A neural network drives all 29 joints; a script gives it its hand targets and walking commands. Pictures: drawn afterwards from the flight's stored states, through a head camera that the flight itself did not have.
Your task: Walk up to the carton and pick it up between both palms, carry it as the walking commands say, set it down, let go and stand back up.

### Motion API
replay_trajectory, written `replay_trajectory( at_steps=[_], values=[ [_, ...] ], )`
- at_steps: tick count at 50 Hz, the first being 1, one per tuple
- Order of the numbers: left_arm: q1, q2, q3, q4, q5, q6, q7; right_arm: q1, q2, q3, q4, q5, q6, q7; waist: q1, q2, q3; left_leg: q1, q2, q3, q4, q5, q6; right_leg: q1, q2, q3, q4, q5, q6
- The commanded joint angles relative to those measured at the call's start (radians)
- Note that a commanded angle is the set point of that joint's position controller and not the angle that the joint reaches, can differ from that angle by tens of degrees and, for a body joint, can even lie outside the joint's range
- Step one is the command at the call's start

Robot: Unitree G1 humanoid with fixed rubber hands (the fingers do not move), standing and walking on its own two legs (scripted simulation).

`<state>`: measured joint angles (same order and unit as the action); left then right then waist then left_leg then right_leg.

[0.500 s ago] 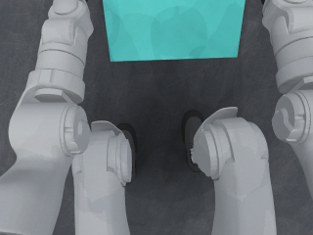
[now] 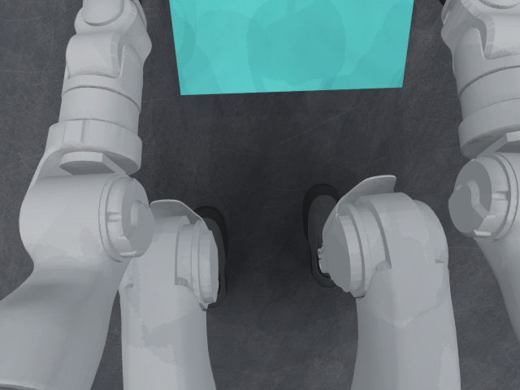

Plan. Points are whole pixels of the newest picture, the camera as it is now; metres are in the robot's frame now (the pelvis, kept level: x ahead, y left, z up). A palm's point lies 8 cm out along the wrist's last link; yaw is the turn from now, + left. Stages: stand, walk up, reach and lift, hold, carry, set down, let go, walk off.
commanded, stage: set down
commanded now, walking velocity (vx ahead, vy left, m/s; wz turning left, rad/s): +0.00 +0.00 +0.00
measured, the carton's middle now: out of the picture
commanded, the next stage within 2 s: none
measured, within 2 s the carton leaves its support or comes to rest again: rests again in 0.76 s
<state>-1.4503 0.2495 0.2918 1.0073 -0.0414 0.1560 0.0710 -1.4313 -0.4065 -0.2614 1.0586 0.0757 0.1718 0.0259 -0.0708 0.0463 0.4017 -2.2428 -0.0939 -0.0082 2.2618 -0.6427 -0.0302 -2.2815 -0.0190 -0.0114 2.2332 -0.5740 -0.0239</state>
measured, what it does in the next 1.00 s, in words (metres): stands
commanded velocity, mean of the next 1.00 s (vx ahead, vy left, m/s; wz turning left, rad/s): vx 0.00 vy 0.00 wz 0.00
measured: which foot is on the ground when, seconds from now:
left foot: down 0.00-1.00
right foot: down 0.00-1.00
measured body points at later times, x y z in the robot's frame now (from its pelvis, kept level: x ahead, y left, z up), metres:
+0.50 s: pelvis +0.00 +0.00 +0.00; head +0.38 -0.03 +0.24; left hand +0.57 +0.11 -0.19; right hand +0.53 -0.26 -0.19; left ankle +0.10 +0.12 -0.32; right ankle +0.11 -0.12 -0.32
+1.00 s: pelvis -0.01 +0.00 +0.00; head +0.37 -0.03 +0.23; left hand +0.55 +0.12 -0.20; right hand +0.51 -0.26 -0.20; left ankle +0.10 +0.12 -0.32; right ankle +0.11 -0.12 -0.32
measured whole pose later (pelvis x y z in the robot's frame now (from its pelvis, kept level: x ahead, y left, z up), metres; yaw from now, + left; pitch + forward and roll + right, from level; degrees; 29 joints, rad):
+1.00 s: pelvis -0.01 +0.00 +0.00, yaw +0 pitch +32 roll +1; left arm -1.47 0.32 0.07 1.12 -0.19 0.06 0.12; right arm -1.44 -0.42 -0.19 1.20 0.17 0.02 -0.05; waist -0.07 0.03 0.48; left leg -2.20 -0.09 0.00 2.27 -0.64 -0.04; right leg -2.25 -0.01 -0.01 2.25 -0.56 -0.02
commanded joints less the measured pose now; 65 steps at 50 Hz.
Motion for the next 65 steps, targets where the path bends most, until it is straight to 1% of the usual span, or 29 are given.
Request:
replay_trajectory(
  at_steps=[1, 11, 22, 26, 30, 33, 36, 38, 40, 41, 42, 44, 46, 48, 51, 55, 59, 62, 65],
  values=[
    [-0.316, -0.826, -0.301, -0.005, -0.037, 0.027, -0.231, -0.349, 0.816, 0.271, -0.076, 0.046, 0.006, 0.257, -0.047, 0.028, -0.848, 0.285, -0.036, 0.033, -0.169, 0.297, 0.038, 0.472, 0.074, 0.014, -0.155, 0.364, -0.011],
    [-0.274, -0.817, -0.300, 0.013, -0.032, 0.022, -0.233, -0.303, 0.819, 0.267, -0.060, 0.027, 0.009, 0.262, -0.043, 0.024, -0.821, 0.269, -0.036, 0.035, -0.161, 0.307, 0.037, 0.470, 0.075, 0.020, -0.145, 0.380, -0.012],
    [-0.274, -0.781, -0.283, 0.027, -0.019, 0.012, -0.228, -0.311, 0.793, 0.253, -0.058, 0.006, 0.002, 0.255, -0.036, 0.029, -0.821, 0.267, -0.029, 0.041, -0.154, 0.290, 0.036, 0.479, 0.075, 0.021, -0.135, 0.375, -0.010],
    [-0.272, -0.744, -0.275, 0.029, -0.017, 0.004, -0.219, -0.309, 0.755, 0.239, -0.055, 0.000, -0.006, 0.246, -0.036, 0.029, -0.831, 0.274, -0.027, 0.044, -0.151, 0.290, 0.033, 0.488, 0.074, 0.019, -0.131, 0.378, -0.008],
    [-0.258, -0.659, -0.261, 0.033, -0.018, -0.010, -0.197, -0.291, 0.672, 0.211, -0.042, -0.008, -0.021, 0.223, -0.039, 0.027, -0.848, 0.290, -0.023, 0.045, -0.148, 0.292, 0.028, 0.503, 0.069, 0.018, -0.128, 0.384, -0.003],
    [-0.242, -0.564, -0.247, 0.042, -0.018, -0.025, -0.170, -0.274, 0.582, 0.183, -0.025, -0.014, -0.038, 0.195, -0.039, 0.026, -0.861, 0.310, -0.018, 0.045, -0.147, 0.294, 0.022, 0.514, 0.064, 0.018, -0.128, 0.385, 0.003],
    [-0.221, -0.432, -0.231, 0.058, -0.020, -0.044, -0.133, -0.250, 0.454, 0.150, 0.002, -0.015, -0.062, 0.153, -0.036, 0.024, -0.876, 0.338, -0.010, 0.044, -0.147, 0.292, 0.015, 0.530, 0.057, 0.018, -0.130, 0.381, 0.010],
    [-0.208, -0.294, -0.217, 0.054, -0.029, -0.060, -0.095, -0.226, 0.315, 0.117, 0.016, -0.009, -0.084, 0.108, -0.036, 0.022, -0.892, 0.361, -0.002, 0.042, -0.147, 0.291, 0.008, 0.550, 0.051, 0.018, -0.132, 0.380, 0.014],
    [-0.203, -0.121, -0.210, 0.033, -0.056, -0.084, -0.044, -0.213, 0.126, 0.089, 0.016, 0.014, -0.116, 0.046, -0.043, 0.020, -0.932, 0.391, 0.006, 0.039, -0.144, 0.306, 0.000, 0.587, 0.043, 0.021, -0.133, 0.400, 0.015],
    [-0.195, -0.016, -0.204, 0.015, -0.076, -0.099, -0.013, -0.202, 0.008, 0.072, 0.016, 0.030, -0.137, 0.009, -0.049, 0.016, -0.960, 0.408, 0.009, 0.036, -0.144, 0.319, -0.004, 0.611, 0.037, 0.024, -0.133, 0.418, 0.014],
    [-0.203, 0.051, -0.205, 0.001, -0.096, -0.107, 0.014, -0.206, -0.068, 0.057, 0.020, 0.045, -0.152, -0.021, -0.056, 0.010, -1.007, 0.430, 0.015, 0.030, -0.144, 0.337, -0.006, 0.639, 0.033, 0.029, -0.133, 0.443, 0.014],
    [-0.232, 0.115, -0.213, -0.012, -0.127, -0.114, 0.046, -0.227, -0.130, 0.050, 0.028, 0.069, -0.168, -0.060, -0.062, -0.003, -1.074, 0.442, 0.020, 0.023, -0.148, 0.352, -0.012, 0.678, 0.026, 0.035, -0.134, 0.469, 0.015],
    [-0.246, 0.144, -0.221, -0.001, -0.151, -0.113, 0.058, -0.254, -0.162, 0.056, 0.020, 0.089, -0.177, -0.078, -0.062, -0.007, -1.100, 0.433, 0.026, 0.022, -0.143, 0.352, -0.014, 0.689, 0.020, 0.040, -0.131, 0.476, 0.017],
    [-0.256, 0.169, -0.221, 0.015, -0.161, -0.110, 0.060, -0.272, -0.189, 0.060, 0.029, 0.102, -0.181, -0.084, -0.059, -0.009, -1.093, 0.417, 0.033, 0.020, -0.142, 0.334, -0.014, 0.675, 0.014, 0.044, -0.132, 0.457, 0.019],
    [-0.273, 0.200, -0.216, 0.027, -0.161, -0.106, 0.058, -0.276, -0.207, 0.068, 0.070, 0.118, -0.177, -0.081, -0.051, -0.006, -1.059, 0.397, 0.047, 0.019, -0.147, 0.289, -0.014, 0.632, 0.006, 0.047, -0.140, 0.405, 0.023],
    [-0.279, 0.203, -0.226, 0.048, -0.161, -0.098, 0.046, -0.265, -0.213, 0.080, 0.132, 0.141, -0.172, -0.065, -0.046, 0.011, -1.008, 0.387, 0.062, 0.016, -0.160, 0.241, -0.016, 0.570, -0.001, 0.046, -0.153, 0.347, 0.025],
    [-0.272, 0.195, -0.232, 0.064, -0.161, -0.093, 0.035, -0.259, -0.222, 0.083, 0.164, 0.153, -0.171, -0.047, -0.042, 0.020, -0.977, 0.386, 0.070, 0.011, -0.167, 0.226, -0.016, 0.528, -0.005, 0.045, -0.160, 0.322, 0.024],
    [-0.271, 0.195, -0.224, 0.052, -0.155, -0.092, 0.031, -0.264, -0.234, 0.079, 0.153, 0.153, -0.173, -0.039, -0.037, 0.018, -0.986, 0.398, 0.073, 0.009, -0.168, 0.236, -0.015, 0.528, -0.005, 0.044, -0.161, 0.329, 0.023],
    [-0.279, 0.197, -0.210, -0.007, -0.146, -0.089, 0.036, -0.278, -0.246, 0.069, 0.092, 0.150, -0.174, -0.041, -0.034, 0.016, -1.083, 0.458, 0.068, 0.015, -0.175, 0.277, -0.012, 0.588, -0.002, 0.039, -0.169, 0.370, 0.024]
  ],
)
